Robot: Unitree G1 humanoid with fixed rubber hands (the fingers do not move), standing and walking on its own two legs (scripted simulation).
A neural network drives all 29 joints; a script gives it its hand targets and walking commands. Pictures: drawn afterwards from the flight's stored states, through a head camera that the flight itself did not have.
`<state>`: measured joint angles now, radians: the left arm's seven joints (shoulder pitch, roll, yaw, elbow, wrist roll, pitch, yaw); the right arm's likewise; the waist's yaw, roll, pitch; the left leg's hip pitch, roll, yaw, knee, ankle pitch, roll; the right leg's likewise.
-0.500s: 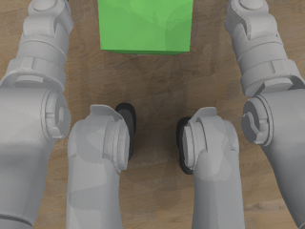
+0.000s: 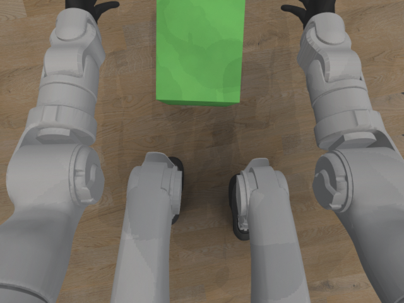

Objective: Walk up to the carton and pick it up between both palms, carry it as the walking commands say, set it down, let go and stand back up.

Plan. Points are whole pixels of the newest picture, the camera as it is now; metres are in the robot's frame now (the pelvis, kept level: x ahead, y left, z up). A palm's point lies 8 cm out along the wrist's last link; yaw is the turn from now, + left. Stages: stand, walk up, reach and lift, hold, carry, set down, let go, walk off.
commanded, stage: set down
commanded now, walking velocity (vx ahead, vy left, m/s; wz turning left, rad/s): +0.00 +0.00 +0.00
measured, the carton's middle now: (199, 42) +0.56 +0.05 -0.34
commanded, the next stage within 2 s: let go in 0.84 s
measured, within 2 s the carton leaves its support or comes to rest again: neither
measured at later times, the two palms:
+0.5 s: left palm out of the picture +0.53 +0.23 +0.03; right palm out of the picture +0.54 -0.13 +0.03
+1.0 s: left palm out of the picture +0.51 +0.23 +0.11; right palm out of the picture +0.54 -0.13 +0.12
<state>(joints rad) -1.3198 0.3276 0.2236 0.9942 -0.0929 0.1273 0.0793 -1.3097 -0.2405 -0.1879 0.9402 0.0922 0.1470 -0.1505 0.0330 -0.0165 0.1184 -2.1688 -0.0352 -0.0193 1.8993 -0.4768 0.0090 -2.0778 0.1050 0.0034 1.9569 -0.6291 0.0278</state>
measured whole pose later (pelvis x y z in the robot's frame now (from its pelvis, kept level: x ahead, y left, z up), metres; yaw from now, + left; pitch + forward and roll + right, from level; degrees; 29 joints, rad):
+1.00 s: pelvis +0.05 +0.01 +0.23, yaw +2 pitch +43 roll -2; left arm -1.01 0.15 0.39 0.83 0.18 0.10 0.02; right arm -0.98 -0.11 -0.36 0.80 -0.15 0.10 -0.05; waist 0.02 -0.01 -0.03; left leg -1.45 -0.04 -0.04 0.94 -0.23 0.02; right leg -1.38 0.06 0.05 0.97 -0.34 0.02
